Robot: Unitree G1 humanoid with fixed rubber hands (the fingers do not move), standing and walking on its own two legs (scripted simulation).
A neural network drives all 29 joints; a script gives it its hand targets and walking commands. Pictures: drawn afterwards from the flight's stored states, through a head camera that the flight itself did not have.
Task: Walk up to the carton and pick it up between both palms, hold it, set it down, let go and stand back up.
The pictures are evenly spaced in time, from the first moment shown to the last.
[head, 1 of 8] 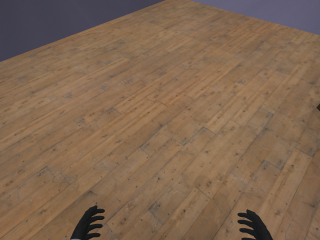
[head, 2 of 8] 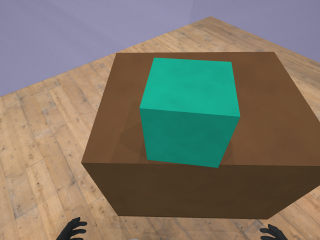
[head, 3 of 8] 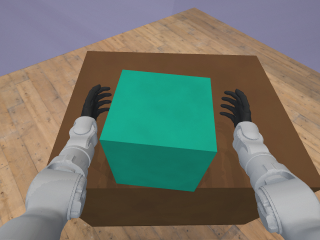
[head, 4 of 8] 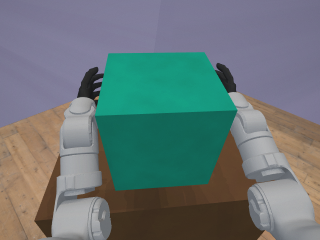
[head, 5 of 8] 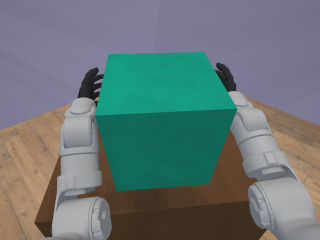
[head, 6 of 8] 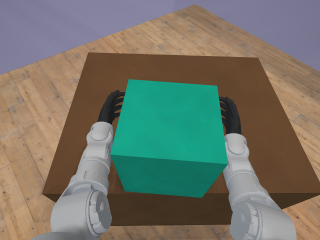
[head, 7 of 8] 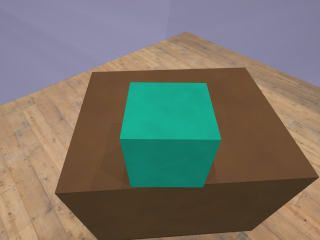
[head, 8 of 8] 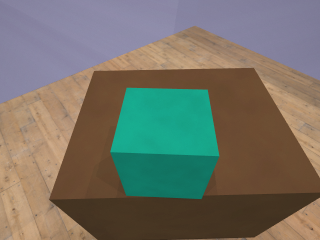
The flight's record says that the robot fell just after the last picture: no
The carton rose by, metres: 0.21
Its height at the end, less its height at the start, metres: +0.00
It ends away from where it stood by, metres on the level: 0.01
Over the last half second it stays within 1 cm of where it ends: yes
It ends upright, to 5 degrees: yes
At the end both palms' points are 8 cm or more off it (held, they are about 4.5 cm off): yes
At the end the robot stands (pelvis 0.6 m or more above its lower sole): yes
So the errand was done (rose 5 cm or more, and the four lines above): yes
